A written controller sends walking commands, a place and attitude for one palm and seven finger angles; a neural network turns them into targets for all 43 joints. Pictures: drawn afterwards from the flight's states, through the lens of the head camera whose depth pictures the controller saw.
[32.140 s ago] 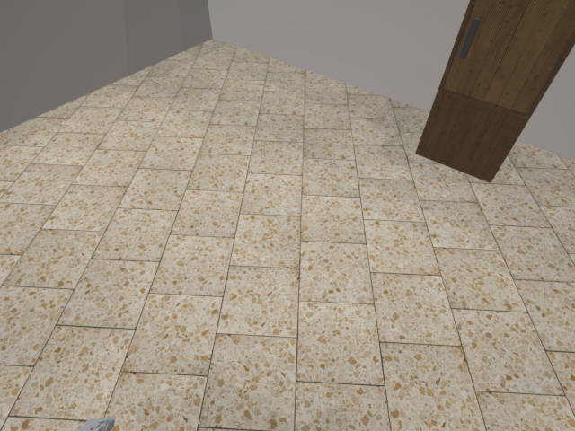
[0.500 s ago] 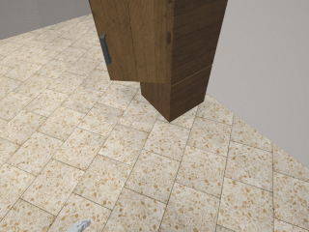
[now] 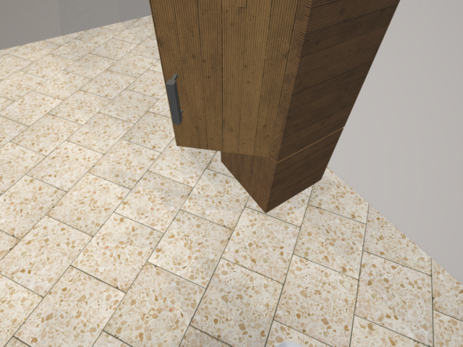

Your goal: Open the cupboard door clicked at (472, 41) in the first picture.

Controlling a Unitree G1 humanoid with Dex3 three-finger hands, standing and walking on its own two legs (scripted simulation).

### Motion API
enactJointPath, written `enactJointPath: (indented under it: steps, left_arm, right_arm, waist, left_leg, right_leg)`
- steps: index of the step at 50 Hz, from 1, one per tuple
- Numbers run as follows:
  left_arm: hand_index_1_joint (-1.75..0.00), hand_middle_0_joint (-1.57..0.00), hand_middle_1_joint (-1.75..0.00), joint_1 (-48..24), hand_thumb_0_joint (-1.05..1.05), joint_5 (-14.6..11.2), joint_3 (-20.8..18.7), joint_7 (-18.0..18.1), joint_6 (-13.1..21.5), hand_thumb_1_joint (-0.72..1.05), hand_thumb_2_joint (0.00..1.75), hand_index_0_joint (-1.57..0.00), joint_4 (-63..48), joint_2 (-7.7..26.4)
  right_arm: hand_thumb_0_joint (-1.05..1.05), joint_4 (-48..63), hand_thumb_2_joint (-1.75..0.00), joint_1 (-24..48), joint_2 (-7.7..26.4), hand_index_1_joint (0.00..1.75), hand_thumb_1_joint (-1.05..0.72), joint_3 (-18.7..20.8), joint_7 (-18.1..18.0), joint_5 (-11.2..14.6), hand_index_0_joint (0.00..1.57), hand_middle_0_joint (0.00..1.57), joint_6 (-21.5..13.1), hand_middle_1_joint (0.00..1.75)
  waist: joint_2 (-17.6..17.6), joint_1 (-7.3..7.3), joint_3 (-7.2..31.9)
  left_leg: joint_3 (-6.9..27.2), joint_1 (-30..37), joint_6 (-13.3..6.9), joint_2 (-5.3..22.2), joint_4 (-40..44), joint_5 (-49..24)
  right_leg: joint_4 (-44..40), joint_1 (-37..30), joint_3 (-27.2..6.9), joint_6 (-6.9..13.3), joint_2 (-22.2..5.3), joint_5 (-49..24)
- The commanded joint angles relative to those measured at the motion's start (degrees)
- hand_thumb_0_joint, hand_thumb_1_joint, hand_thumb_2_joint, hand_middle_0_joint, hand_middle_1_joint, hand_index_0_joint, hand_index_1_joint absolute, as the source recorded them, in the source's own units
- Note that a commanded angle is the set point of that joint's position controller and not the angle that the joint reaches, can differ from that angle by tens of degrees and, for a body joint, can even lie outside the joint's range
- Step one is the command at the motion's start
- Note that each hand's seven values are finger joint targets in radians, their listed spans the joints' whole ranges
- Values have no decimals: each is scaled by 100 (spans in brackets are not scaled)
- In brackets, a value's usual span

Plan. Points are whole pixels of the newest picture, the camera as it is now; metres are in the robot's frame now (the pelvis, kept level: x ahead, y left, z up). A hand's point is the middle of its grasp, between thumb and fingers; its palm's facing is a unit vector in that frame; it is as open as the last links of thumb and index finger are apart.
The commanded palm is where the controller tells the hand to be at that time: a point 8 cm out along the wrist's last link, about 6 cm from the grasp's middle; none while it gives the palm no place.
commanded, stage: take the last steps up to it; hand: left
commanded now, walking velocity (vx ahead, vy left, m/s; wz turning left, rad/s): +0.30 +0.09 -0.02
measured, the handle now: (176, 99) +0.82 +0.26 -0.09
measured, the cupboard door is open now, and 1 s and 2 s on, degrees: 48 48 48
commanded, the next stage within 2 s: come to a stop and stand still in 0.30 s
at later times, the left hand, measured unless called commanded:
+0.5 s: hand (129, 323) +0.18 +0.23 -0.18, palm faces +0.07 -0.98 -0.19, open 7.3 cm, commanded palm none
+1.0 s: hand (149, 271) +0.29 +0.21 -0.17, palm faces +0.01 -0.98 -0.22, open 7.4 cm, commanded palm none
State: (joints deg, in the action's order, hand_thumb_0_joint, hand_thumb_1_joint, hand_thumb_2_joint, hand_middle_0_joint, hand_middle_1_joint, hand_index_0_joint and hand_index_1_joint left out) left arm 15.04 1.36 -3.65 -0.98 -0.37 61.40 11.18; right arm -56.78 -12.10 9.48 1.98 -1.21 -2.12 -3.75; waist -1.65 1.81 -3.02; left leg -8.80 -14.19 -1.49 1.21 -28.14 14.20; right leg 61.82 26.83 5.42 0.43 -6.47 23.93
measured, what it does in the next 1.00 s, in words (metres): walks ahead: right foot, then left foot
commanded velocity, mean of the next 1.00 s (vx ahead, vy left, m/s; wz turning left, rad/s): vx -0.02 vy -0.02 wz -0.01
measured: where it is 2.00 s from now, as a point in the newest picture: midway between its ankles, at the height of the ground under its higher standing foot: outside the picture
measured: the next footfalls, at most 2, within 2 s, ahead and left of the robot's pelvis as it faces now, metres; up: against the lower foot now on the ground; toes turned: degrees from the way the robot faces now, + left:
right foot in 0.14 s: +0.16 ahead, -0.10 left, +0.00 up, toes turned -8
left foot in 0.48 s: +0.27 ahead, +0.15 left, +0.00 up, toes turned +1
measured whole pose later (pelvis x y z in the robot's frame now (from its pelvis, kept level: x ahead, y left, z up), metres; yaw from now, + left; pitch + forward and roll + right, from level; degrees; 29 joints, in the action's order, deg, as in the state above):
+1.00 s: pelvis +0.22 +0.03 +0.00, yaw -1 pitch +0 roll +0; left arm 11.4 1.6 -2.0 1.1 -1.5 56.8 10.5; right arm -59.3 -12.4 12.7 3.9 -1.4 -0.9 3.1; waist 0.0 -0.6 -1.6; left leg -2.5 -18.2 0.6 0.8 -43.2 24.8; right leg 31.0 14.7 3.3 1.2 -0.7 16.4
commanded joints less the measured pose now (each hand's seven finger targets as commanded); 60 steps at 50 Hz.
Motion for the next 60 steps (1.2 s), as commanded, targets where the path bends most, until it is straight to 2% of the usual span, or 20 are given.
enactJointPath:
  steps: [1,5,6,7,8,14,18,21,24,27,33,39,41,42,44,48,52,53,56,60]
  left_arm:
    - [-30,-20,-30,-144,0,3,21,-35,160,90,90,-20,-581,64]
    - [-30,-20,-30,411,0,36,-96,-11,215,90,90,-20,-457,361]
    - [-30,-20,-30,852,0,63,-181,20,264,90,90,-20,-354,696]
    - [-30,-20,-30,1310,0,44,-290,64,300,90,90,-20,-271,1282]
    - [-30,-20,-30,1371,0,-20,-291,130,283,90,90,-20,-333,1329]
    - [-30,-20,-30,366,0,-3,-130,165,492,90,90,-20,-476,601]
    - [-30,-20,-30,419,0,-5,-156,128,484,90,90,-20,-269,811]
    - [-30,-20,-30,212,0,-40,-112,149,377,90,90,-20,-195,788]
    - [-30,-20,-30,568,0,-108,157,295,200,90,90,-20,-207,166]
    - [-30,-20,-30,552,0,-131,105,314,-59,90,90,-20,-82,426]
    - [-30,-20,-30,224,0,-75,-47,224,-248,90,90,-20,-533,448]
    - [-30,-20,-30,725,0,-6,-119,197,-226,90,90,-20,-615,496]
    - [-30,-20,-30,128,0,72,-149,229,-135,90,90,-20,-843,1175]
    - [-30,-20,-30,-183,0,65,-97,199,-156,90,90,-20,-1015,1276]
    - [-30,-20,-30,-518,0,49,-60,265,-62,90,90,-20,-965,935]
    - [-30,-20,-30,-395,0,17,-9,288,26,90,90,-20,-765,818]
    - [-30,-20,-30,-109,0,-144,130,223,9,90,90,-20,-524,425]
    - [-30,-20,-30,-116,0,-120,134,201,15,90,90,-20,-512,417]
    - [-30,-20,-30,-204,0,-110,124,192,-21,90,90,-20,-280,460]
    - [-30,-20,-30,-136,0,-122,159,208,65,90,90,-20,-89,486]
  right_arm:
    - [0,-43,-90,-498,921,30,-90,158,37,16,20,20,23,30]
    - [0,-130,-90,-351,852,30,-90,140,81,72,20,20,97,30]
    - [0,-93,-90,-324,682,30,-90,113,108,114,20,20,101,30]
    - [0,74,-90,-390,461,30,-90,91,159,120,20,20,120,30]
    - [0,218,-90,-226,721,30,-90,134,172,71,20,20,173,30]
    - [0,-65,-90,-233,242,30,-90,97,230,79,20,20,234,30]
    - [0,21,-90,-100,111,30,-90,63,278,102,20,20,185,30]
    - [0,-92,-90,-415,289,30,-90,42,228,87,20,20,110,30]
    - [0,-261,-90,-1026,1188,30,-90,137,4,68,20,20,115,30]
    - [0,-245,-90,-544,1160,30,-90,93,-200,94,20,20,247,30]
    - [0,-35,-90,-127,1362,30,-90,323,-287,61,20,20,442,30]
    - [0,185,-90,409,1152,30,-90,335,-142,91,20,20,540,30]
    - [0,311,-90,255,574,30,-90,258,-8,166,20,20,646,30]
    - [0,342,-90,261,568,30,-90,250,57,149,20,20,690,30]
    - [0,235,-90,227,558,30,-90,251,28,122,20,20,710,30]
    - [0,-6,-90,-225,369,30,-90,142,5,154,20,20,568,30]
    - [0,-127,-90,-259,911,30,-90,33,-71,63,20,20,349,30]
    - [0,-110,-90,-118,917,30,-90,18,-118,63,20,20,343,30]
    - [0,-354,-90,-277,696,30,-90,-45,-138,88,20,20,304,30]
    - [0,-501,-90,-561,613,30,-90,-37,-150,129,20,20,283,30]
  waist:
    - [686,-88,74]
    - [233,275,58]
    - [-538,504,110]
    - [-1902,621,167]
    - [-1437,590,38]
    - [-578,-38,248]
    - [-574,32,363]
    - [-668,-204,253]
    - [1208,-341,871]
    - [1743,-284,790]
    - [792,-299,882]
    - [497,104,623]
    - [-1552,-86,138]
    - [-813,-74,131]
    - [-1179,-227,-37]
    - [-481,-259,273]
    - [957,-16,379]
    - [410,51,300]
    - [1210,-25,245]
    - [164,-125,482]
  left_leg:
    - [1031,14,-873,1398,1667,-74]
    - [631,-648,-466,881,624,603]
    - [155,-1280,-165,301,-520,998]
    - [-139,-2292,116,-238,-2016,1917]
    - [468,-2396,138,8,-3093,2154]
    - [571,-1582,401,449,-2191,410]
    - [173,-998,411,117,-825,20]
    - [64,97,346,-41,229,-828]
    - [1764,1174,-595,1904,354,-4626]
    - [1702,1124,-801,1960,360,-6485]
    - [1681,878,-1090,2161,389,-4468]
    - [1138,-759,-385,1371,174,-867]
    - [375,-921,249,-26,-1506,1660]
    - [622,-533,196,-90,-2295,1765]
    - [874,-875,138,8,-2854,1437]
    - [675,-354,251,2,-1099,1121]
    - [2005,-153,-339,1245,981,-1201]
    - [1890,-439,-308,1152,907,-954]
    - [1488,-146,-112,776,1033,-1341]
    - [1190,295,23,591,814,-1290]
  right_leg:
    - [-1591,-423,87,-27,2,-383]
    - [-3009,-2136,138,0,238,-968]
    - [-3718,-2846,-706,195,-332,-385]
    - [-4866,-3369,-2835,807,-1764,277]
    - [-5417,-2947,-3603,1257,-2270,774]
    - [-4886,-2050,-810,846,-1242,-2792]
    - [-4561,-2236,-454,722,-1021,-3227]
    - [-3961,-1700,-133,374,-661,-2889]
    - [-2293,-933,103,-236,224,572]
    - [-1224,-741,-349,-267,253,1128]
    - [-867,-379,-533,-127,444,813]
    - [-3298,-1978,-396,1,407,-1060]
    - [-5024,-883,-2267,828,-1269,-594]
    - [-5127,-179,-2147,1060,-1301,132]
    - [-4848,-442,-1940,1050,-958,-884]
    - [-4195,-1391,-1318,985,-685,-2557]
    - [-3598,-1673,-619,1,243,-1039]
    - [-3737,-1914,-590,8,276,-1187]
    - [-3704,-1965,-577,62,252,-1471]
    - [-4005,-2101,-740,156,71,-2238]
